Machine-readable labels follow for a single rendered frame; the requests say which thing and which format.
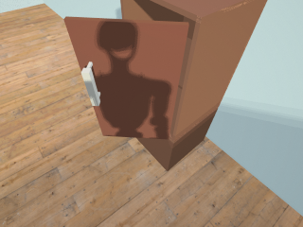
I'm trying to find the cupboard door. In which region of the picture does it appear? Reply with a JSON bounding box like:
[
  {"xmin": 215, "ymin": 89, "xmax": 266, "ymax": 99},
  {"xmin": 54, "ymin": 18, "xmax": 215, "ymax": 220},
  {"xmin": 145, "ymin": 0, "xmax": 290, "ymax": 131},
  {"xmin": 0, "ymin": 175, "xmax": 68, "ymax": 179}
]
[{"xmin": 63, "ymin": 16, "xmax": 189, "ymax": 140}]

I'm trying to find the handle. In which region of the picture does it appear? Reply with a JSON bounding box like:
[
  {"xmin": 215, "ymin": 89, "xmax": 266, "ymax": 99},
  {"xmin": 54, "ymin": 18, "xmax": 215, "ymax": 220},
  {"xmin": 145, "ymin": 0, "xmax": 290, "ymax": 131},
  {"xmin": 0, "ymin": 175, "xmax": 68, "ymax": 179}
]
[{"xmin": 81, "ymin": 61, "xmax": 100, "ymax": 106}]

